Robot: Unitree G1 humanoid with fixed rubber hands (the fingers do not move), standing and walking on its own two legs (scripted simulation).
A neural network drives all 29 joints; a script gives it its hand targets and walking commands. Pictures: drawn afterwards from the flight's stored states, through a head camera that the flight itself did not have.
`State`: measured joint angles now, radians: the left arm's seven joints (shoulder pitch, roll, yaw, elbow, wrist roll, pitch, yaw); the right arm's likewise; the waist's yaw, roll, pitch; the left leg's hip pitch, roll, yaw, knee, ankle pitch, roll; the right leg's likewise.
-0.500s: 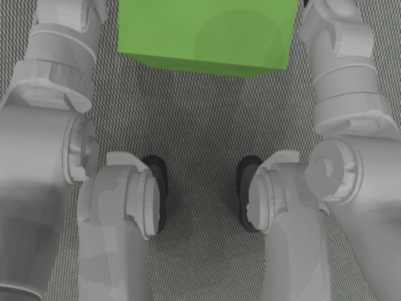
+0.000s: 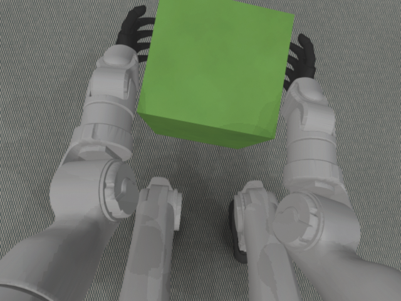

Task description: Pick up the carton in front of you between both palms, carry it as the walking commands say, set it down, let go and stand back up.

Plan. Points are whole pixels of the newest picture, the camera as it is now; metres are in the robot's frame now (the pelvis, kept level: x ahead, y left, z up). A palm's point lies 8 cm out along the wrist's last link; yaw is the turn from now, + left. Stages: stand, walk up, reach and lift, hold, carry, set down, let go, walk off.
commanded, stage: reach and lift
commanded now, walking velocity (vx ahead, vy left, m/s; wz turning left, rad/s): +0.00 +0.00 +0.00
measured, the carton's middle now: (209, 87) +0.51 +0.02 -0.13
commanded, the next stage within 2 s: none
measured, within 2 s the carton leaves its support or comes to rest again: neither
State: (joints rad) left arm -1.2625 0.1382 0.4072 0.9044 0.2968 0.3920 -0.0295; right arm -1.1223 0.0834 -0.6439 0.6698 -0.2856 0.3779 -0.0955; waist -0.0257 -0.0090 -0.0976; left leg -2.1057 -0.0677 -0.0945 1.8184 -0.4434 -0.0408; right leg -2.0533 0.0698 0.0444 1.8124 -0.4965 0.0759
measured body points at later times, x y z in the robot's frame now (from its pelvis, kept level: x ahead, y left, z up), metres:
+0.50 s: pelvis +0.05 +0.00 +0.12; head +0.24 +0.02 +0.52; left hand +0.51 +0.16 +0.08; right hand +0.50 -0.14 +0.08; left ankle +0.13 +0.13 -0.44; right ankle +0.12 -0.14 -0.43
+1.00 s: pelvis +0.10 +0.00 +0.25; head +0.17 +0.00 +0.69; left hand +0.44 +0.16 +0.23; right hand +0.45 -0.14 +0.23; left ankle +0.13 +0.13 -0.43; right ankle +0.12 -0.14 -0.43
